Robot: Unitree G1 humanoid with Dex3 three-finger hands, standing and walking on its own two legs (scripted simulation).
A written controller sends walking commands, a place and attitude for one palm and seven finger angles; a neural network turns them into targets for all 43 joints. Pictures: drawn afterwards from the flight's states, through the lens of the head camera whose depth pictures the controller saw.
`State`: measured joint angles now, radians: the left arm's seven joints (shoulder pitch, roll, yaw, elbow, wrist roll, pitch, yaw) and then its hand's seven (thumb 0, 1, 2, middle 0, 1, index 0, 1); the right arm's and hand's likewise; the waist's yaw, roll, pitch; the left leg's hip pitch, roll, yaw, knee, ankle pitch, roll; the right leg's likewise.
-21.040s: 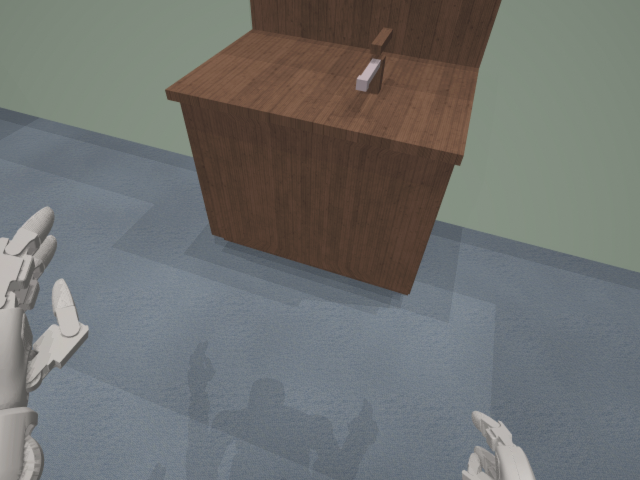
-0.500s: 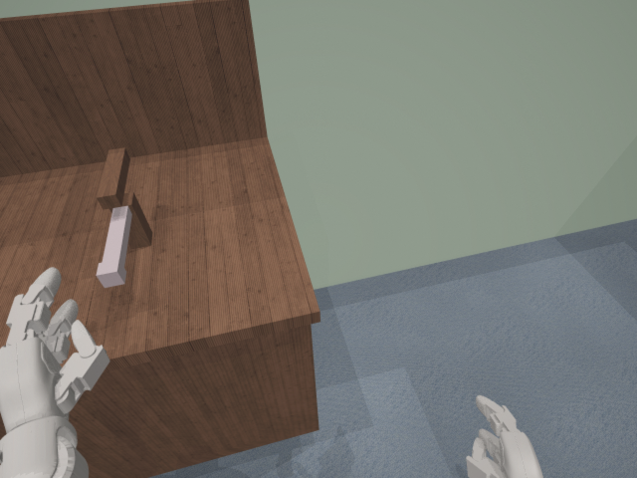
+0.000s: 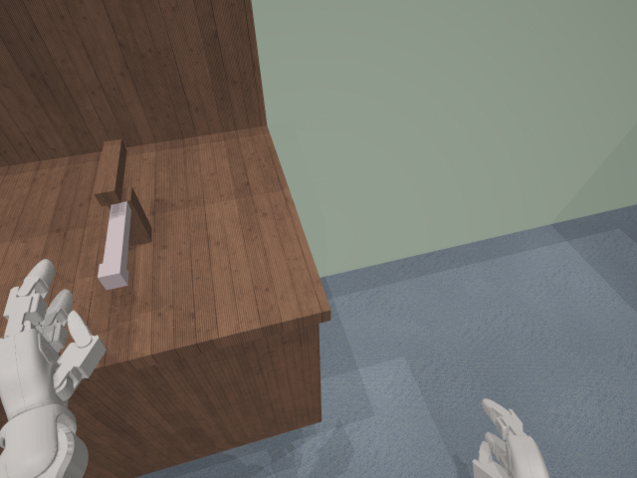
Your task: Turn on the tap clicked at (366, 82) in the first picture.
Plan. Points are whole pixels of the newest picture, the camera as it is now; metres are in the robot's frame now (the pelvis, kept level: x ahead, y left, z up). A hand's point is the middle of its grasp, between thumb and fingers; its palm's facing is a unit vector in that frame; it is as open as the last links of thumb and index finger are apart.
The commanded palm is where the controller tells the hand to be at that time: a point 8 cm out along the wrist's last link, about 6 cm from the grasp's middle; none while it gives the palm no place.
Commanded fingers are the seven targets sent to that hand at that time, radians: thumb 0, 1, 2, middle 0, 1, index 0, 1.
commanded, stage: reach beside the lever's end, fingers flat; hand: left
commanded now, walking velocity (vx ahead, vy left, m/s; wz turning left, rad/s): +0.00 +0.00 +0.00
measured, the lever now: (113, 274) +0.34 +0.32 +0.06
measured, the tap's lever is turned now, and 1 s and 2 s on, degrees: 0 0 0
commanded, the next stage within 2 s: push the lever round in 1.46 s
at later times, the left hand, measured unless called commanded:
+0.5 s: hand (89, 326) +0.25 +0.30 +0.08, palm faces +0.57 -0.81 -0.10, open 7.6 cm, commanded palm +0.21 +0.34 +0.08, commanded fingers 0.00 0.90 0.90 -0.16 -0.19 -0.16 -0.19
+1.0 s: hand (85, 309) +0.28 +0.33 +0.07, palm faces +0.59 -0.80 -0.11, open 7.8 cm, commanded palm +0.24 +0.37 +0.06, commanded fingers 0.00 0.90 0.90 -0.15 -0.15 -0.15 -0.15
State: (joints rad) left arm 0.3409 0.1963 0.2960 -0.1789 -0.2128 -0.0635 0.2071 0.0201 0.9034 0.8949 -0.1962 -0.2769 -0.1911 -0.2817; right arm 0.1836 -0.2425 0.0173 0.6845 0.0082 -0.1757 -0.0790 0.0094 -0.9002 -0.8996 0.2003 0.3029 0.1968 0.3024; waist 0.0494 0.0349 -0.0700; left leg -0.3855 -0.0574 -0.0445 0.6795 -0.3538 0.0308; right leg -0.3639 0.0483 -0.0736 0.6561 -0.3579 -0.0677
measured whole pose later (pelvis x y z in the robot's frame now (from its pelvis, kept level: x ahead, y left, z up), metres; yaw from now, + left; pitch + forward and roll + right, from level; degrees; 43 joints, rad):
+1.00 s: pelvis -0.01 +0.01 -0.01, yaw -1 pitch +8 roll -1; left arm -0.01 0.31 0.47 0.34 -0.20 -0.23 0.11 0.02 0.90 0.89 -0.16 -0.16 -0.15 -0.16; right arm 0.21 -0.25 0.01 0.70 0.00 -0.12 -0.07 0.01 -0.90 -0.90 0.20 0.30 0.20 0.30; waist 0.01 0.03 -0.09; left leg -0.55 -0.05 -0.04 0.78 -0.38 0.04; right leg -0.52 0.06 -0.07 0.74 -0.37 -0.06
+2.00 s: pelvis +0.00 +0.02 -0.01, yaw -1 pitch +10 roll -2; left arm -0.01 0.27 0.43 0.32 -0.18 -0.25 0.14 0.02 0.90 0.89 -0.16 -0.15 -0.15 -0.15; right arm 0.22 -0.24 0.00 0.68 0.00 -0.08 -0.05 0.01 -0.90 -0.90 0.20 0.30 0.20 0.30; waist 0.01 0.02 -0.11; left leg -0.57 -0.05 -0.03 0.81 -0.41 0.05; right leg -0.54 0.05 -0.07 0.76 -0.39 -0.05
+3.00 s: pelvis -0.01 +0.00 -0.02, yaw +0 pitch +9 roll -1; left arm -0.15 0.15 0.31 0.37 -0.06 -0.20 0.48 0.00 0.92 0.92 -0.15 -0.15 -0.15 -0.15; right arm 0.17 -0.22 0.01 0.69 -0.02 0.00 -0.05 0.01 -0.90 -0.90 0.20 0.30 0.20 0.30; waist 0.00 0.03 -0.11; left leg -0.58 -0.05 -0.05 0.82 -0.40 0.03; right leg -0.55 0.06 -0.09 0.78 -0.40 -0.07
